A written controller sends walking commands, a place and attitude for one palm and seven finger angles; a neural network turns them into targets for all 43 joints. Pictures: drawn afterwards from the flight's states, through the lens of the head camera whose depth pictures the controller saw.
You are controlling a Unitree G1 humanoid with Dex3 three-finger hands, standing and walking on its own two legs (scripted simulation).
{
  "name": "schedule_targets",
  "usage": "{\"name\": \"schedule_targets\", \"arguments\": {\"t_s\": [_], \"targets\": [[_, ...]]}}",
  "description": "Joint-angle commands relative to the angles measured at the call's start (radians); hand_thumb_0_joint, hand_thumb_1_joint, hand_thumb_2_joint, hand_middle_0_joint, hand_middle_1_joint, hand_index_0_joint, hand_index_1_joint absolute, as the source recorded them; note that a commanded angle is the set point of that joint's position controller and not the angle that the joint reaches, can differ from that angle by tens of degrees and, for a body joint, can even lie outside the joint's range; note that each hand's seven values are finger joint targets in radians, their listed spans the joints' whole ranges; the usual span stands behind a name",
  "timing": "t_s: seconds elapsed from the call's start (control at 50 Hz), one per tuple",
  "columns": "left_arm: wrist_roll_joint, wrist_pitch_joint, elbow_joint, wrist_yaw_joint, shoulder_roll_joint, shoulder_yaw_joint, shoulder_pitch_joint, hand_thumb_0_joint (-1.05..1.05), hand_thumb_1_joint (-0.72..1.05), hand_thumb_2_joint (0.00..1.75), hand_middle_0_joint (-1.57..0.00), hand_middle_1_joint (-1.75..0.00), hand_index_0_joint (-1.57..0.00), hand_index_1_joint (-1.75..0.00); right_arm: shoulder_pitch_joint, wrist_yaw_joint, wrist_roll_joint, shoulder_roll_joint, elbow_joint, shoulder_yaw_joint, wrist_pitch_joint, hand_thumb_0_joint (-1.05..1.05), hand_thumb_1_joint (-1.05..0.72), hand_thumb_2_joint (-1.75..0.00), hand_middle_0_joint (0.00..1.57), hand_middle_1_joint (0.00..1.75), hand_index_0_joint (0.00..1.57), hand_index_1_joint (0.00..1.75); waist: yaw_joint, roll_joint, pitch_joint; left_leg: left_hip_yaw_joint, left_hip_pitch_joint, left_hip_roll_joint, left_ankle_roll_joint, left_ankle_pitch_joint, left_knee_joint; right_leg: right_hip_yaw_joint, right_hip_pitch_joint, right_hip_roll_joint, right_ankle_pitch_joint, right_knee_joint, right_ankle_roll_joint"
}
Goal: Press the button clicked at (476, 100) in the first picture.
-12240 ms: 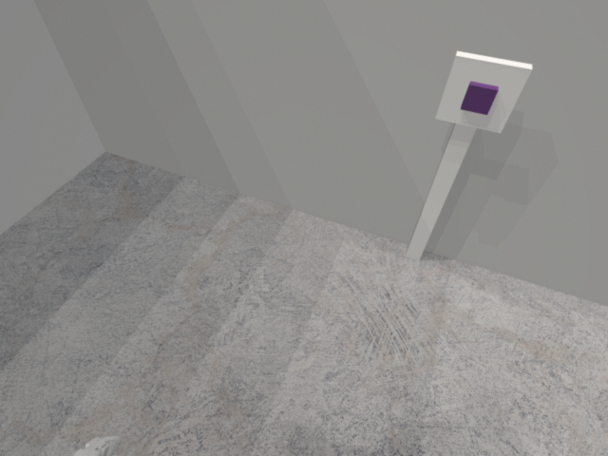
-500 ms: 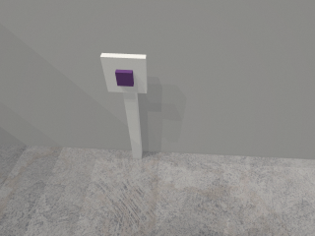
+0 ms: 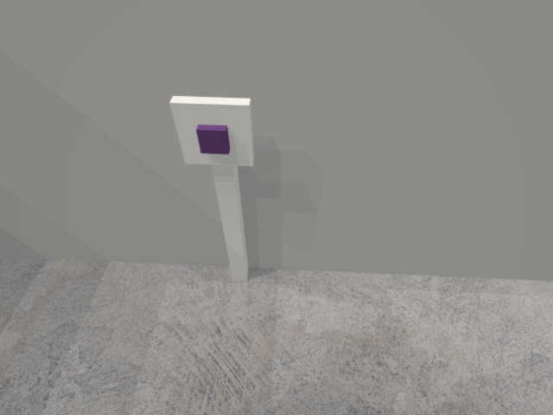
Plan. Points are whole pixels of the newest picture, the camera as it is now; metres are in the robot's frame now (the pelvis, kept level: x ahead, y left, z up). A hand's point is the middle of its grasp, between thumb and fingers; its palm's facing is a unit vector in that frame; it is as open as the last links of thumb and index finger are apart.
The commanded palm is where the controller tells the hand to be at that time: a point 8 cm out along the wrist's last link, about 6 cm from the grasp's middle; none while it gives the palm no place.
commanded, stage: look again from close up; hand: left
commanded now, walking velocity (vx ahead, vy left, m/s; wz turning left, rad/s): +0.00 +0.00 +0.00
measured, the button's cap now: (214, 138) +0.71 +0.19 -0.02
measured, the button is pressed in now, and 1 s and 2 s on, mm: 0 0 0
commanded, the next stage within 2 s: shuffle to correct the standing spot in 0.10 s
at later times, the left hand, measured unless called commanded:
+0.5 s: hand out of the picture -0.03 +0.16 -0.19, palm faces +0.13 -0.98 -0.13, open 7.4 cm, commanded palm none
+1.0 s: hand (213, 331) +0.31 +0.15 -0.19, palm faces +0.02 -0.98 -0.21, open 7.3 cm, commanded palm none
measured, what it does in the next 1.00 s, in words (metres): walks ahead: right foot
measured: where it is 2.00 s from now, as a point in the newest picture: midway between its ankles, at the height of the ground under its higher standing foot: outside the picture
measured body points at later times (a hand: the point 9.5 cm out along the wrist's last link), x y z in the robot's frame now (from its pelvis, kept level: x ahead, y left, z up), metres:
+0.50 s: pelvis +0.04 +0.01 -0.01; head +0.04 +0.02 +0.44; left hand -0.03 +0.21 -0.18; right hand +0.01 -0.22 -0.16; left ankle +0.01 +0.11 -0.74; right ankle -0.02 -0.09 -0.74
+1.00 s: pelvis +0.20 -0.04 -0.03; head +0.24 -0.05 +0.42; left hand +0.30 +0.20 -0.17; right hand +0.08 -0.23 -0.18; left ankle +0.05 +0.09 -0.67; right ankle +0.28 -0.13 -0.74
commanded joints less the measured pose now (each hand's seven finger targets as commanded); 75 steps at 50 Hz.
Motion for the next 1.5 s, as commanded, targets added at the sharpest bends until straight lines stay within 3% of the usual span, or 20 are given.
{"name": "schedule_targets", "arguments": {"t_s": [0.0,0.22,0.38,0.46,0.48,0.5,0.52,0.58,0.78,0.86,0.88,0.9,0.92,0.96,1.04,1.16,1.24,1.38,1.44,1.48], "targets": [[0.004,-0.009,-0.02,0.004,0.098,0.022,0.087,0.0,0.9,0.9,-0.2,-0.3,-0.2,-0.3,0.077,-0.004,0.002,-0.085,-0.021,-0.02,-0.012,0.0,-0.9,-0.9,0.2,0.3,0.2,0.3,0.004,-0.015,0.043,-0.079,-0.011,0.096,0.024,0.165,-0.056,0.108,-0.033,-0.127,0.226,-0.072,-0.017],[0.008,-0.002,-0.02,0.0,0.097,0.032,0.103,0.0,0.9,0.9,-0.2,-0.3,-0.2,-0.3,0.101,0.001,-0.004,-0.083,-0.012,-0.023,-0.003,0.0,-0.9,-0.9,0.2,0.3,0.2,0.3,0.008,-0.016,0.055,-0.066,-0.039,0.087,0.026,-0.033,-0.039,0.118,-0.051,-0.117,-0.031,-0.075,-0.032],[0.014,-0.005,-0.039,-0.015,0.14,0.085,0.201,0.0,0.9,0.9,-0.2,-0.3,-0.2,-0.3,0.052,0.022,-0.011,-0.061,-0.085,-0.041,-0.008,0.0,-0.9,-0.9,0.2,0.3,0.2,0.3,0.04,-0.151,0.176,0.021,-0.325,0.037,0.029,-0.183,0.3,0.396,-0.034,-0.278,-0.408,-0.242,-0.175],[0.016,-0.015,-0.051,-0.019,0.12,0.087,0.147,0.0,0.9,0.9,-0.2,-0.3,-0.2,-0.3,0.143,0.024,-0.004,-0.036,-0.063,-0.041,-0.033,0.0,-0.9,-0.9,0.2,0.3,0.2,0.3,-0.029,-0.04,0.125,0.031,-0.076,0.05,0.038,-0.125,0.076,0.225,-0.153,-0.227,-0.142,-0.064,-0.156],[0.013,-0.013,-0.063,-0.026,0.091,0.081,0.118,0.0,0.9,0.9,-0.2,-0.3,-0.2,-0.3,0.241,0.015,-0.009,-0.067,-0.028,-0.047,-0.041,0.0,-0.9,-0.9,0.2,0.3,0.2,0.3,-0.064,0.081,0.109,-0.077,0.081,0.108,0.075,-0.119,-0.028,0.107,-0.275,-0.119,-0.105,0.122,-0.106],[0.013,-0.017,-0.087,-0.033,0.05,0.072,0.09,0.0,0.9,0.9,-0.2,-0.3,-0.2,-0.3,0.357,0.008,-0.021,-0.152,0.004,-0.068,-0.043,0.0,-0.9,-0.9,0.2,0.3,0.2,0.3,-0.096,0.293,0.1,-0.379,0.213,0.326,0.177,-0.151,-0.15,-0.057,-0.476,-0.007,-0.189,0.424,-0.047],[0.024,-0.025,-0.115,-0.028,0.065,0.07,0.01,0.0,0.9,0.9,-0.2,-0.3,-0.2,-0.3,0.401,0.002,-0.02,-0.153,0.016,-0.064,-0.039,0.0,-0.9,-0.9,0.2,0.3,0.2,0.3,-0.111,0.285,0.15,-0.484,0.199,0.428,0.235,-0.071,-0.228,-0.072,-0.58,-0.028,-0.28,0.639,-0.038],[0.026,-0.021,-0.105,-0.044,0.044,0.073,-0.023,0.0,0.9,0.9,-0.2,-0.3,-0.2,-0.3,0.291,-0.001,-0.013,-0.085,-0.018,-0.044,-0.056,0.0,-0.9,-0.9,0.2,0.3,0.2,0.3,-0.043,-0.005,0.181,-0.31,0.101,0.384,0.241,0.15,-0.211,-0.024,-0.612,-0.131,-0.126,0.776,-0.017],[0.014,-0.002,-0.161,-0.064,0.024,0.067,-0.206,0.0,0.9,0.9,-0.2,-0.3,-0.2,-0.3,0.293,-0.008,-0.018,-0.087,0.015,-0.039,-0.059,0.0,-0.9,-0.9,0.2,0.3,0.2,0.3,-0.039,0.162,0.148,0.034,0.077,0.228,0.139,0.585,-0.153,-0.184,-0.416,-0.092,0.064,0.342,-0.005],[0.019,-0.02,-0.088,-0.052,0.108,0.09,0.042,0.0,0.9,0.9,-0.2,-0.3,-0.2,-0.3,0.24,0.001,-0.008,-0.131,0.011,-0.061,-0.044,0.0,-0.9,-0.9,0.2,0.3,0.2,0.3,0.083,0.068,-0.012,0.051,0.039,0.223,0.091,0.593,0.147,-0.185,0.012,-0.048,0.146,0.132,-0.027],[0.024,-0.032,-0.052,-0.043,0.171,0.107,0.157,0.0,0.9,0.9,-0.2,-0.3,-0.2,-0.3,0.262,0.012,0.001,-0.109,0.011,-0.06,-0.043,0.0,-0.9,-0.9,0.2,0.3,0.2,0.3,0.13,-0.03,-0.1,0.07,-0.118,0.17,0.062,0.396,0.364,-0.085,0.255,-0.14,0.204,0.122,-0.056],[0.022,-0.034,-0.038,-0.03,0.284,0.134,0.233,0.0,0.9,0.9,-0.2,-0.3,-0.2,-0.3,0.335,0.015,0.013,-0.038,-0.011,-0.053,-0.046,0.0,-0.9,-0.9,0.2,0.3,0.2,0.3,0.129,-0.312,-0.233,0.111,-0.351,0.013,0.019,-0.228,0.722,0.332,0.453,-0.442,0.355,0.037,-0.173],[0.001,-0.026,-0.04,-0.028,0.308,0.131,0.248,0.0,0.9,0.9,-0.2,-0.3,-0.2,-0.3,0.263,0.013,0.015,-0.057,-0.039,-0.053,-0.035,0.0,-0.9,-0.9,0.2,0.3,0.2,0.3,0.133,-0.257,-0.225,0.002,-0.401,0.019,0.03,-0.405,0.946,0.455,0.355,-0.526,0.308,-0.093,-0.243],[0.007,-0.02,-0.088,-0.018,0.213,0.114,0.039,0.0,0.9,0.9,-0.2,-0.3,-0.2,-0.3,0.161,0.021,-0.003,-0.04,-0.066,-0.063,-0.02,0.0,-0.9,-0.9,0.2,0.3,0.2,0.3,0.062,-0.203,-0.034,-0.04,-0.455,0.107,0.025,-0.255,1.004,0.375,0.057,-0.473,0.025,-0.165,-0.21],[0.024,-0.031,-0.113,-0.008,0.132,0.083,-0.094,0.0,0.9,0.9,-0.2,-0.3,-0.2,-0.3,0.179,0.027,-0.01,0.014,-0.034,-0.051,0.01,0.0,-0.9,-0.9,0.2,0.3,0.2,0.3,-0.035,-0.072,0.014,0.015,-0.225,0.123,-0.014,-0.177,0.621,0.045,-0.241,-0.356,0.207,-0.197,-0.142],[0.011,0.009,-0.117,-0.003,0.169,0.084,-0.099,0.0,0.9,0.9,-0.2,-0.3,-0.2,-0.3,0.149,0.013,0.005,-0.016,-0.058,-0.054,0.022,0.0,-0.9,-0.9,0.2,0.3,0.2,0.3,-0.032,-0.069,-0.021,0.053,-0.02,0.063,-0.042,0.087,0.092,-0.019,-0.185,-0.272,0.296,-0.024,-0.096],[0.011,0.05,-0.13,-0.002,0.099,0.074,-0.021,0.0,0.9,0.9,-0.2,-0.3,-0.2,-0.3,-0.042,0.006,-0.012,-0.158,-0.163,-0.076,0.021,0.0,-0.9,-0.9,0.2,0.3,0.2,0.3,0.034,0.253,0.057,-0.196,-0.217,0.314,0.116,0.398,-0.103,-0.123,-0.125,-0.098,-0.114,0.224,0.035],[0.011,0.042,-0.135,-0.003,0.094,0.077,0.002,0.0,0.9,0.9,-0.2,-0.3,-0.2,-0.3,-0.084,-0.002,-0.013,-0.196,-0.191,-0.104,0.031,0.0,-0.9,-0.9,0.2,0.3,0.2,0.3,0.002,0.131,-0.118,-0.122,0.066,0.318,0.184,0.761,0.016,-0.072,-0.211,-0.09,-0.248,0.363,0.055],[0.017,0.03,-0.122,-0.001,0.1,0.074,0.054,0.0,0.9,0.9,-0.2,-0.3,-0.2,-0.3,-0.107,0.006,-0.003,-0.183,-0.193,-0.109,0.038,0.0,-0.9,-0.9,0.2,0.3,0.2,0.3,0.02,0.099,-0.131,-0.086,0.034,0.25,0.119,0.584,0.088,-0.08,-0.104,-0.092,-0.034,0.093,0.059],[0.024,0.021,-0.124,0.007,0.178,0.08,0.043,0.0,0.9,0.9,-0.2,-0.3,-0.2,-0.3,-0.112,0.016,0.009,-0.107,-0.21,-0.099,0.04,0.0,-0.9,-0.9,0.2,0.3,0.2,0.3,0.005,-0.144,-0.075,0.019,-0.133,0.104,0.007,0.172,0.185,0.118,-0.038,-0.263,0.371,-0.034,0.006]]}}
